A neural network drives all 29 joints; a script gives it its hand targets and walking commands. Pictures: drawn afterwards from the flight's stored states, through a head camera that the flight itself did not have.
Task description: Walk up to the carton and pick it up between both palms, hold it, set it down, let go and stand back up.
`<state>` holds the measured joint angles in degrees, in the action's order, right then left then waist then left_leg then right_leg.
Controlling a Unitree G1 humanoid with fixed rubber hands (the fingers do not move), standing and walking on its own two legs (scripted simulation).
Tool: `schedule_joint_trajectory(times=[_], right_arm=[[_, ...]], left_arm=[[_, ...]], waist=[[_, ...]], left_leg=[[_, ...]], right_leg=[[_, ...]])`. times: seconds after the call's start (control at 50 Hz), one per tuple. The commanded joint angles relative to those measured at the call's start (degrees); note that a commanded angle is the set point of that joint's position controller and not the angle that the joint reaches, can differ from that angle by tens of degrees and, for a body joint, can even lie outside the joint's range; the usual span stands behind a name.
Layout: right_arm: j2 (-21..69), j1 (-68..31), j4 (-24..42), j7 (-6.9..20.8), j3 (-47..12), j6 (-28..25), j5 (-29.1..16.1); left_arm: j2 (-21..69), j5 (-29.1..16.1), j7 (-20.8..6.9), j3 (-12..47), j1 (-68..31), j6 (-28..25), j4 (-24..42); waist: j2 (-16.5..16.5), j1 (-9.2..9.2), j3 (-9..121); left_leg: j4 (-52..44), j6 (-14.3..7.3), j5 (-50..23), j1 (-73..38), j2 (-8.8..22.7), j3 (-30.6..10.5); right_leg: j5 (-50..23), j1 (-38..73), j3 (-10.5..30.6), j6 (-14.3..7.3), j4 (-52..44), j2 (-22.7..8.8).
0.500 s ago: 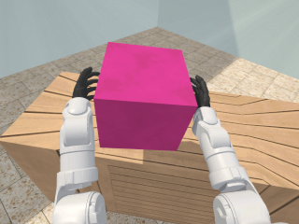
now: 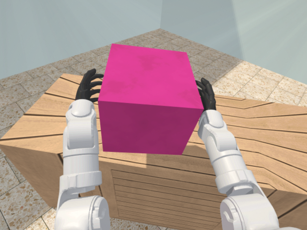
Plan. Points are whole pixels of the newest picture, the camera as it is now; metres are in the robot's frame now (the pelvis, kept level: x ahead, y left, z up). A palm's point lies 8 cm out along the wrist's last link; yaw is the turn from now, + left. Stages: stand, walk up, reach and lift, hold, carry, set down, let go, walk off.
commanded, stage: hold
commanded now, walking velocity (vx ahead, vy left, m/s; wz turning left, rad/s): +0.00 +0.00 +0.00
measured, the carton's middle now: (146, 99) +0.41 -0.01 +0.15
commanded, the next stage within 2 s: set down in 1.08 s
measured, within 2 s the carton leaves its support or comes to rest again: neither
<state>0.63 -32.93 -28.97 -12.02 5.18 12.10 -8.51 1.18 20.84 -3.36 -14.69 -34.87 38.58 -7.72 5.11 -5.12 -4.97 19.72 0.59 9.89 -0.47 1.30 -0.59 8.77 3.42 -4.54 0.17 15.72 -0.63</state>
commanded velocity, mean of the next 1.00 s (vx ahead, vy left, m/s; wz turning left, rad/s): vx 0.00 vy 0.00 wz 0.00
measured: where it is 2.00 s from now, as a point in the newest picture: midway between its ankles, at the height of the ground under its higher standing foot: outside the picture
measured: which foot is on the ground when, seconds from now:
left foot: down 0.00-1.00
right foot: down 0.00-1.00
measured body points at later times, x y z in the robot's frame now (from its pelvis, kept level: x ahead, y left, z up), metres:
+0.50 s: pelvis +0.00 -0.01 +0.00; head -0.04 +0.02 +0.45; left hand +0.37 +0.15 +0.18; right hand +0.36 -0.16 +0.15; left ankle +0.02 +0.12 -0.75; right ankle +0.01 -0.12 -0.75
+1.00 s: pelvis +0.00 +0.00 +0.00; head -0.03 +0.04 +0.45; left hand +0.38 +0.15 +0.18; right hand +0.36 -0.16 +0.15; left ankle +0.02 +0.12 -0.75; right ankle +0.01 -0.12 -0.75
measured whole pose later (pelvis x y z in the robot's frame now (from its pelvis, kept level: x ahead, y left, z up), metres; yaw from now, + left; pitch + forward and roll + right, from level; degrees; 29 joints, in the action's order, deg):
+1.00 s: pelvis +0.00 +0.00 +0.00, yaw +0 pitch -10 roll -1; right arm 0.2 -30.2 -25.9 -12.6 2.5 12.4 -9.3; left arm 1.6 20.7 -3.2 -13.6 -31.0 39.9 -2.8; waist 4.7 -5.0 -5.3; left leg 19.7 0.7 10.1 -0.4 1.5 -0.9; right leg 8.8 3.9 -5.0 0.0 15.0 -0.4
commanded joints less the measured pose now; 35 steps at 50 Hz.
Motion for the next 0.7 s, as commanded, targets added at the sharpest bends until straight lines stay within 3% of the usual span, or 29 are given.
schedule_joint_trajectory(times=[0.0,0.08,0.1,0.26,0.36,0.52,0.68], right_arm=[[24.3,-47.5,17.0,7.6,-21.4,-4.2,-2.0],[24.9,-48.0,16.7,7.4,-21.9,-4.3,-2.1],[25.0,-41.7,14.8,7.4,-23.6,-3.2,-2.2],[26.4,-44.2,20.1,6.7,-25.2,-3.4,-2.9],[27.1,-44.5,19.7,6.7,-24.7,-3.3,-1.7],[27.0,-43.5,17.5,6.3,-24.2,-2.6,-1.2],[26.2,-43.1,17.6,6.3,-24.5,-2.8,-2.2]], left_arm=[[30.5,-7.9,-7.2,23.0,-30.9,-2.2,2.4],[30.1,-7.7,-7.4,22.0,-30.9,-2.3,1.7],[30.6,-6.2,-6.9,22.1,-25.2,-1.7,4.5],[29.8,-8.3,-7.1,24.4,-28.1,-2.0,7.7],[29.8,-9.1,-6.9,25.1,-29.6,-2.9,6.5],[29.1,-8.0,-7.7,22.7,-28.4,-2.3,4.5],[29.3,-7.4,-8.0,22.5,-28.1,-1.9,5.7]], waist=[[-7.0,-0.78,20.7],[-6.2,-0.31,21.4],[-7.5,0.84,20.0],[-5.8,0.10,21.3],[-5.5,-0.08,21.0],[-4.8,0.10,19.9],[-6.2,-0.08,20.0]], left_leg=[[-2.6,0.7,-11.7,-5.8,-2.7,2.9],[-2.5,0.1,-11.8,-5.1,-3.1,3.1],[-2.7,0.8,-15.4,-5.6,-2.6,3.2],[-2.1,0.5,-14.8,-4.0,-3.5,3.5],[-3.2,-0.3,-10.2,-2.1,-3.7,3.4],[-3.8,-0.9,-8.9,-1.1,-3.8,3.4],[-2.7,0.3,-13.3,-3.2,-3.6,3.5]], right_leg=[[-6.7,1.2,-2.4,1.4,-1.8,3.2],[-8.6,2.6,-2.0,1.7,-1.6,3.1],[-8.5,3.7,-1.8,0.8,-2.0,3.3],[-9.7,4.6,-1.5,1.4,-1.7,3.0],[-7.9,3.8,-1.2,1.8,-1.9,2.3],[-8.1,5.2,-0.9,2.2,-2.0,2.0],[-9.4,5.1,-1.6,1.7,-1.8,2.6]])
